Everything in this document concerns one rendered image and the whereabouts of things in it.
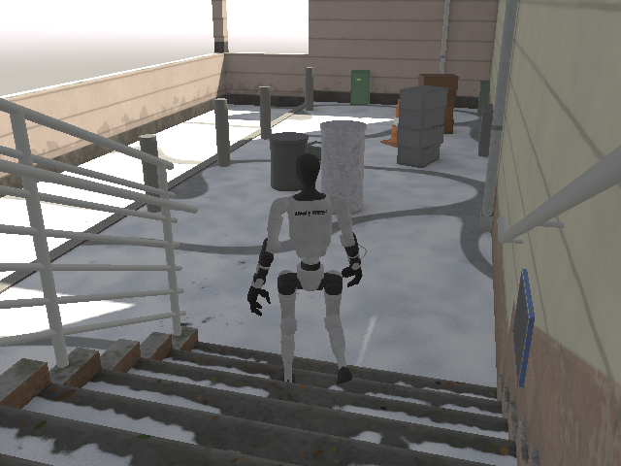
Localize stairs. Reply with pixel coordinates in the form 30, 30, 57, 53
0, 342, 517, 466

